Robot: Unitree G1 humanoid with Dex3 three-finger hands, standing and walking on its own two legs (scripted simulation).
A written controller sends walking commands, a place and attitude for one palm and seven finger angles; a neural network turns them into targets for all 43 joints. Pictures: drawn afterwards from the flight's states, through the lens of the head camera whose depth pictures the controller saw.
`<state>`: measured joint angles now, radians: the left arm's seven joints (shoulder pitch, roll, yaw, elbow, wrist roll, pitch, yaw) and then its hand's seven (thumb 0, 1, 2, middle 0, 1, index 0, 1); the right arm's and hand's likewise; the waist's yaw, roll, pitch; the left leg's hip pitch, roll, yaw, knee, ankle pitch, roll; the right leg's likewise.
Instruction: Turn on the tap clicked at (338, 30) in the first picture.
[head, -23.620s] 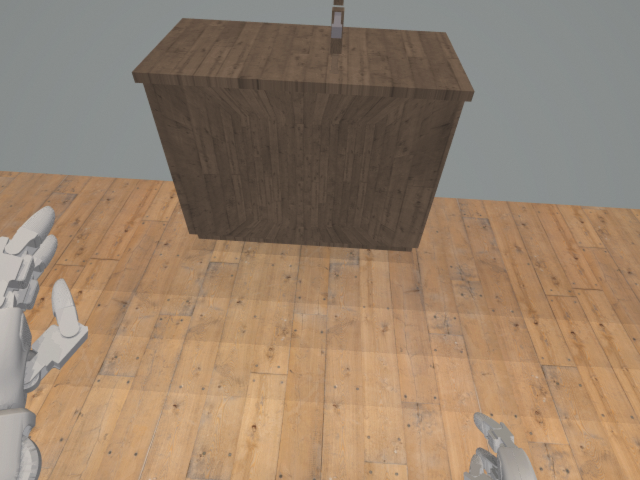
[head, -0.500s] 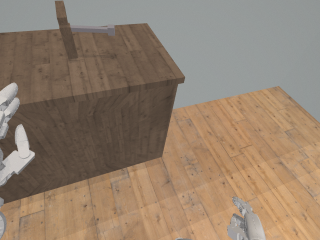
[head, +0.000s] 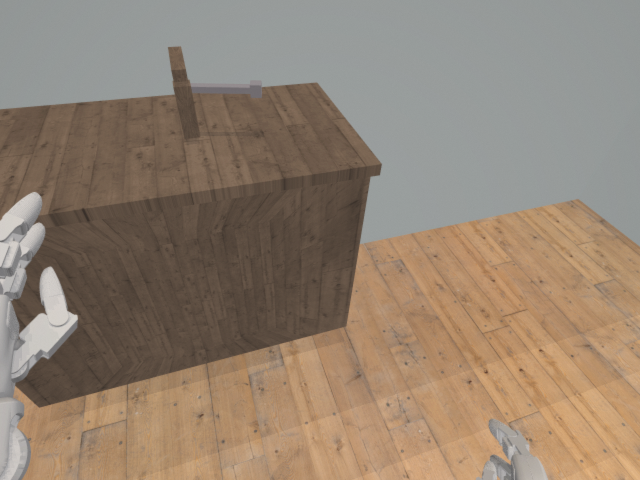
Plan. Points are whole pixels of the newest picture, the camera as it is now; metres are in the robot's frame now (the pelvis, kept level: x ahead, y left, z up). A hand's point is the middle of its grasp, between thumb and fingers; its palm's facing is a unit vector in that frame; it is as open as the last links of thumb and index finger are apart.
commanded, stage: stop stepping back and stand still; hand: left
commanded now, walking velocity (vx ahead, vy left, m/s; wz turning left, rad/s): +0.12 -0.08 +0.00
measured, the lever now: (255, 89) +0.87 +0.17 +0.12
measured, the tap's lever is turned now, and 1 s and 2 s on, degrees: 76 76 76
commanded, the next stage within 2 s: stand and check the lever's angle in 0.96 s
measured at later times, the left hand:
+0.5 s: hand (78, 307) +0.23 +0.24 +0.18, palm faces +0.46 -0.80 -0.38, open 7.4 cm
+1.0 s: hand (85, 285) +0.26 +0.25 +0.17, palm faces +0.42 -0.83 -0.37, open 7.4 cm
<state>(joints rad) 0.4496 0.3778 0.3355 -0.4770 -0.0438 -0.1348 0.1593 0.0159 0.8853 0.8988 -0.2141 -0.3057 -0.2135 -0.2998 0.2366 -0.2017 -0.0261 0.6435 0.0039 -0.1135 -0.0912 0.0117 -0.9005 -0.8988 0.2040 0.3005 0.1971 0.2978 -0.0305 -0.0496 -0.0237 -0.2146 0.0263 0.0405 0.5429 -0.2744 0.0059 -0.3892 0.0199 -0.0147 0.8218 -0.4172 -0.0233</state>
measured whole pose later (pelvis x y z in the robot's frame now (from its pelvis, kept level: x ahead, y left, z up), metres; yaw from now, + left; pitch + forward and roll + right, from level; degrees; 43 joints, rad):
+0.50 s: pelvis +0.03 -0.01 +0.01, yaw +3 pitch -2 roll +0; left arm 0.46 0.36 0.34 -0.48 -0.04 -0.14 0.16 0.02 0.88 0.90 -0.22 -0.31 -0.22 -0.30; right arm 0.19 -0.21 -0.01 0.64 0.00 -0.09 -0.08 0.01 -0.90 -0.90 0.20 0.30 0.20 0.30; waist 0.01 0.01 0.04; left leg -0.23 0.03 0.02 0.52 -0.25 -0.01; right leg -0.22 0.04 -0.07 0.48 -0.22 -0.05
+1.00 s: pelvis +0.06 +0.01 +0.01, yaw +2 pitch -1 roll -1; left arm 0.48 0.34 0.30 -0.47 -0.06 -0.11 0.15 0.02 0.89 0.90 -0.21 -0.31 -0.21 -0.30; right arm 0.17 -0.21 0.00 0.61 0.00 -0.05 -0.07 0.01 -0.90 -0.90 0.20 0.30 0.20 0.30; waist 0.02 0.03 0.02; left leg -0.18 0.02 0.04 0.46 -0.27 0.01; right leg -0.18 0.03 -0.05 0.41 -0.22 -0.03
